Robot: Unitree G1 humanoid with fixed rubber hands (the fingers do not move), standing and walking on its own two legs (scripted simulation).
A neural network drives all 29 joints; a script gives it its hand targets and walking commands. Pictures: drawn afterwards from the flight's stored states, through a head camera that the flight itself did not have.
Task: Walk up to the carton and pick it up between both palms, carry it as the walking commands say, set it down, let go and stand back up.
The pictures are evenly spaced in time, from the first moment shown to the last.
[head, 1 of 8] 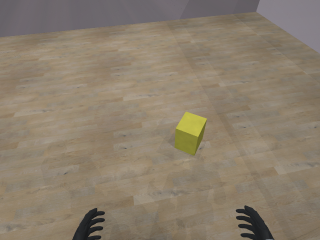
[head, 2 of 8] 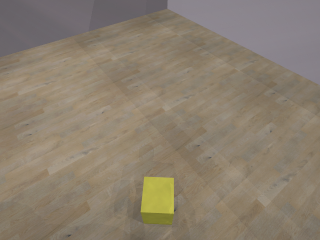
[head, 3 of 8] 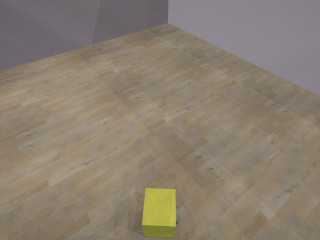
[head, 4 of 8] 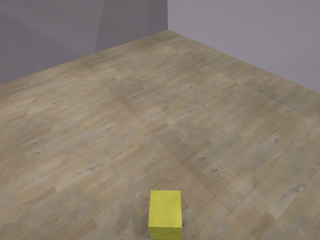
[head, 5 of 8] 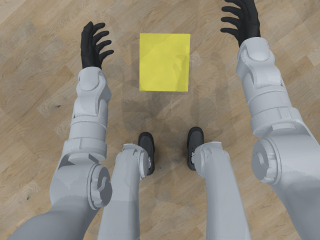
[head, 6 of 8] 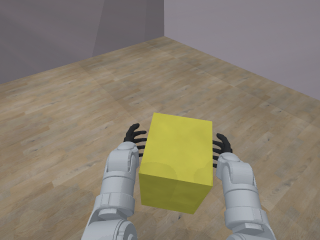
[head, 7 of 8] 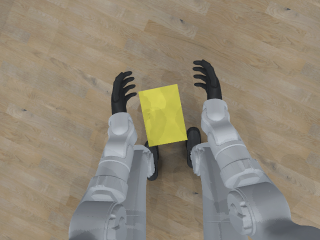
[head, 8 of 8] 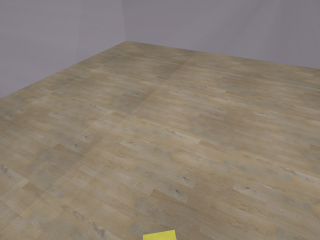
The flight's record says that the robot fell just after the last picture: no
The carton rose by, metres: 0.69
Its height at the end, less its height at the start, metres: -0.03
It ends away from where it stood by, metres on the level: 1.50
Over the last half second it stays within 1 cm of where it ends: yes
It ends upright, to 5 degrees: no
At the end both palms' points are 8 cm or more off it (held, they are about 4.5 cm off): yes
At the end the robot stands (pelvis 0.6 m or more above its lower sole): yes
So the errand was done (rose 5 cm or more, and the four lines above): no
